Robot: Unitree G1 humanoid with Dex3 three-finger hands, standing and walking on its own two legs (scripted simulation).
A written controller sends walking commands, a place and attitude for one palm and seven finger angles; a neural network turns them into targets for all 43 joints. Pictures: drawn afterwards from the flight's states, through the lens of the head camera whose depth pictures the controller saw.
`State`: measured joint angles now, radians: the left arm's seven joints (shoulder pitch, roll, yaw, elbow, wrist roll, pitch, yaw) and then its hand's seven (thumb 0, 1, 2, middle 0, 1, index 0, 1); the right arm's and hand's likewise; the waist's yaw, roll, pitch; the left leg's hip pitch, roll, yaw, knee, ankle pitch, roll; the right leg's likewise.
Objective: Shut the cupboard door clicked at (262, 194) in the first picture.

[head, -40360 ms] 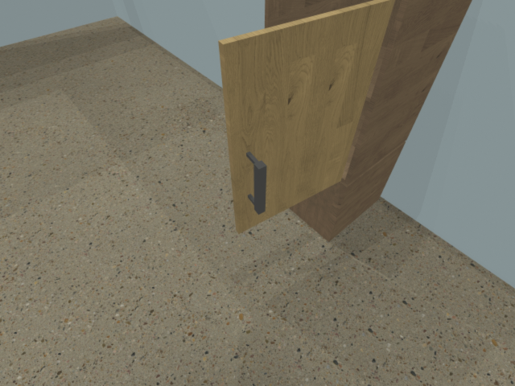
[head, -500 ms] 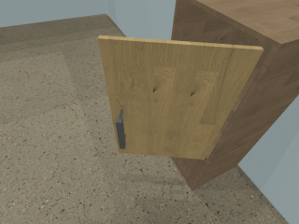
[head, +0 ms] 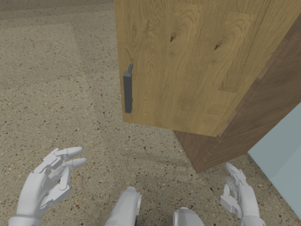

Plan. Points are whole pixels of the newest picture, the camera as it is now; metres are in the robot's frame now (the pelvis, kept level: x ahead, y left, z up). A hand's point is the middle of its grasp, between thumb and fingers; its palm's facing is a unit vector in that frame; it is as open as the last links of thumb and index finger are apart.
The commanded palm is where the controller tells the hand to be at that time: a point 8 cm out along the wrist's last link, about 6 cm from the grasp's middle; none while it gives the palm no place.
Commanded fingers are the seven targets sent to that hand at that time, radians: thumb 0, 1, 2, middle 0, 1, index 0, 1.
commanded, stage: raise the hand and make a fist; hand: left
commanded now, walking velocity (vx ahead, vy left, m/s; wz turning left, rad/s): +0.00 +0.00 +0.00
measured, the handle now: (129, 90) +0.53 +0.14 +0.03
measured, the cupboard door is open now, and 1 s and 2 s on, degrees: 59 59 59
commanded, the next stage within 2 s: bring the fist close to the handle in 1.40 s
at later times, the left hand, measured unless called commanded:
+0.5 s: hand (84, 163) +0.24 +0.20 +0.05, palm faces -0.04 -1.00 -0.03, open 3.5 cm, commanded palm +0.22 +0.24 +0.06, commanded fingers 0.00 0.90 0.90 -1.13 -1.32 -1.13 -1.32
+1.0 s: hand (94, 149) +0.28 +0.18 +0.06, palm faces -0.06 -1.00 -0.03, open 3.1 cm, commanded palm +0.26 +0.23 +0.06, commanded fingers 0.00 0.90 0.90 -1.30 -1.50 -1.30 -1.50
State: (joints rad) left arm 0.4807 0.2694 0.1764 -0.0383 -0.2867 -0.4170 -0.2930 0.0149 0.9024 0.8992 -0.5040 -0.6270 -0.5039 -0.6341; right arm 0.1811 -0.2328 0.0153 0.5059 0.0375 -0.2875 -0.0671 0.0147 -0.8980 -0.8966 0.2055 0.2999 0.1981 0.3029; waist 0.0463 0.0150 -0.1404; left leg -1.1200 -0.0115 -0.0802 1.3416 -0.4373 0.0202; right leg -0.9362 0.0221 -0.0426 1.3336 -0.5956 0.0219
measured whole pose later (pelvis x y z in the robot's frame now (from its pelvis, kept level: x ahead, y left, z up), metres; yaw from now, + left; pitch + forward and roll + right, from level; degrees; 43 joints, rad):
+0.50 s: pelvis +0.04 +0.00 +0.00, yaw -2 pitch +16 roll -5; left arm 0.46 0.27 0.17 -0.05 -0.30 -0.38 -0.30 0.01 0.90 0.90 -0.96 -1.13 -0.96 -1.13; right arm 0.25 -0.24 -0.02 0.56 0.05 -0.25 -0.07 0.02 -0.90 -0.90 0.21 0.30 0.20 0.30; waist 0.00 0.05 -0.19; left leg -1.16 0.01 -0.08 1.35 -0.47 0.02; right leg -0.97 0.05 -0.04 1.31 -0.63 0.02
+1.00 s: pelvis +0.06 +0.00 +0.01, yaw -1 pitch +18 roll -5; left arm 0.40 0.26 0.14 -0.06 -0.27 -0.36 -0.28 0.01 0.90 0.90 -1.29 -1.49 -1.29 -1.49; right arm 0.21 -0.21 0.01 0.48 0.03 -0.15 -0.05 0.01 -0.90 -0.90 0.21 0.30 0.20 0.30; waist 0.02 0.05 -0.21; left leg -1.16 0.00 -0.08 1.34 -0.50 0.02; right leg -0.96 0.04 -0.04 1.29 -0.65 0.02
